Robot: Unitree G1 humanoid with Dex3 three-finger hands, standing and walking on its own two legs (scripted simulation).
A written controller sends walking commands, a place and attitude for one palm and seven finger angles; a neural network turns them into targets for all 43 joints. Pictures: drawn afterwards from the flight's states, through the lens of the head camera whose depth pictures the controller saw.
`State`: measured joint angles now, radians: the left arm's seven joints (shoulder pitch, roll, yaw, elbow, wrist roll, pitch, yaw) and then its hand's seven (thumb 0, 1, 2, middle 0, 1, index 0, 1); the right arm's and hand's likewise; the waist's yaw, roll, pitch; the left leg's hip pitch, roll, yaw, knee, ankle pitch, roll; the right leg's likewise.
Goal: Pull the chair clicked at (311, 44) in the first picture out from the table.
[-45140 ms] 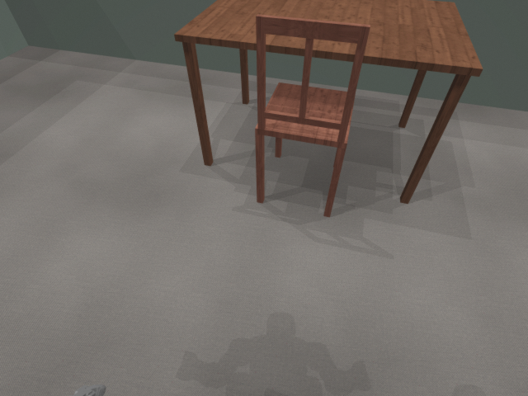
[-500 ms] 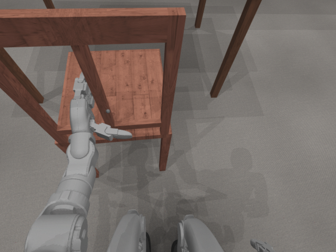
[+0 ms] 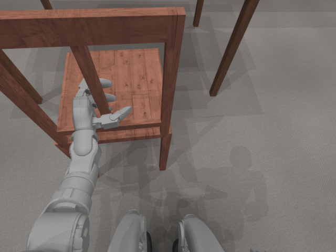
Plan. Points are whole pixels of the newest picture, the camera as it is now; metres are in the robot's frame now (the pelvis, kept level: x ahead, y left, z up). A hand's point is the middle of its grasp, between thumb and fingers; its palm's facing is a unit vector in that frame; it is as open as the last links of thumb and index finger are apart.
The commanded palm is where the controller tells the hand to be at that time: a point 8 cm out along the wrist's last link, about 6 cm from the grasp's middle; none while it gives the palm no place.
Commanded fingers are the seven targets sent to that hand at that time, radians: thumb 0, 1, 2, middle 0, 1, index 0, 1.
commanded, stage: hook a spindle and tug to test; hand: left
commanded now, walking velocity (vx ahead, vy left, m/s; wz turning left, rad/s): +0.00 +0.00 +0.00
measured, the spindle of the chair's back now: (98, 94) +0.47 +0.16 +0.05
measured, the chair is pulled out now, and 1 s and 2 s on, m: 0.28 0.32 0.44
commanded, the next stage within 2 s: step backward, pulling the chair out in 0.82 s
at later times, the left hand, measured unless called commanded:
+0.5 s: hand (110, 112) +0.44 +0.13 +0.03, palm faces +0.12 -0.99 +0.00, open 5.4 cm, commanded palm +0.39 +0.17 +0.03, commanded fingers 0.00 0.90 0.90 -0.50 -1.45 -0.50 -1.45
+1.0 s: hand (110, 122) +0.40 +0.12 +0.03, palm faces +0.08 -0.99 -0.08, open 5.6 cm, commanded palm +0.37 +0.17 +0.03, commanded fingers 0.00 0.90 0.90 -0.50 -1.45 -0.50 -1.45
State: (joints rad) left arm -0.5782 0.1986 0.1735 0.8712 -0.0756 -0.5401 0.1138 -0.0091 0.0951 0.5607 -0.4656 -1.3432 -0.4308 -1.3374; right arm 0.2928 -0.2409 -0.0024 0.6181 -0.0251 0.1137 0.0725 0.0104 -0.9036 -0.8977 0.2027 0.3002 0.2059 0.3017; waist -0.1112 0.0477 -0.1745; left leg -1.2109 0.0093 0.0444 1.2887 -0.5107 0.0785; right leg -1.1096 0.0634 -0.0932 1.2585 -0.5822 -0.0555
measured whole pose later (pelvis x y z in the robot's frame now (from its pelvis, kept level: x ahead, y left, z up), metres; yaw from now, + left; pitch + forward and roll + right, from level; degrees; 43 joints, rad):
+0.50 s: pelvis +0.02 +0.00 +0.01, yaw +0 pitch +25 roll -3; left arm -0.42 0.18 0.13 0.69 -0.12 -0.49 0.11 0.02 0.73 0.77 -0.40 -1.45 -0.41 -1.45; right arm 0.27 -0.24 -0.01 0.58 -0.01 0.12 0.08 0.01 -0.90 -0.90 0.20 0.30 0.21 0.30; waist -0.10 0.04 -0.18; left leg -1.15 0.01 0.05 1.25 -0.53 0.07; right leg -1.06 0.07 -0.08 1.22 -0.59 -0.06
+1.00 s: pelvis +0.03 -0.01 +0.03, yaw +1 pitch +20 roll -2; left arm -0.28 0.16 0.04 0.50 -0.08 -0.35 0.12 0.03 0.70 0.77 -0.41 -1.40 -0.41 -1.45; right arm 0.20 -0.22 0.00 0.54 0.03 0.16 0.02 0.01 -0.91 -0.90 0.20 0.30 0.20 0.30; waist -0.07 0.03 -0.10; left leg -0.99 -0.01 0.04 1.17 -0.52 0.07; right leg -0.90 0.06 -0.08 1.15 -0.59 -0.06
